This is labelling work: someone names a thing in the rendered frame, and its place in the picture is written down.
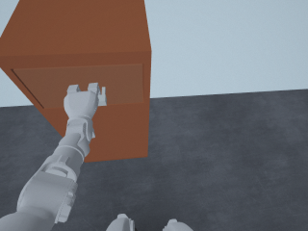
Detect robot right thigh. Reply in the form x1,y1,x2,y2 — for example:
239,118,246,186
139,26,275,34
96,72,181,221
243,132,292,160
162,221,193,231

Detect robot left upper arm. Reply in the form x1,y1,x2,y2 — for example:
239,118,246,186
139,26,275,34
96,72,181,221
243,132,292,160
0,171,78,231

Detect handle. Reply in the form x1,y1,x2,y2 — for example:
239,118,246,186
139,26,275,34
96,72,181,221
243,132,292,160
97,87,107,106

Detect drawer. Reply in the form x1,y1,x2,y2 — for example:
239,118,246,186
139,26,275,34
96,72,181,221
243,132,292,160
13,64,143,109

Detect left robot shin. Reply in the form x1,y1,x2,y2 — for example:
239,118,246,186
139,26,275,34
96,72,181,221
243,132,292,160
117,214,128,218

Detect cabinet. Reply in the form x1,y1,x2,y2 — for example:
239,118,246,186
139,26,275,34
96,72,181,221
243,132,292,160
0,0,152,163

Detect left robot forearm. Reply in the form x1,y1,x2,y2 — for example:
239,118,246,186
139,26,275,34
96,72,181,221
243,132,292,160
16,115,93,211

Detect left robot hand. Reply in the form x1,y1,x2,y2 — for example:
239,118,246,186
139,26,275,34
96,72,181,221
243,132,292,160
64,82,101,138

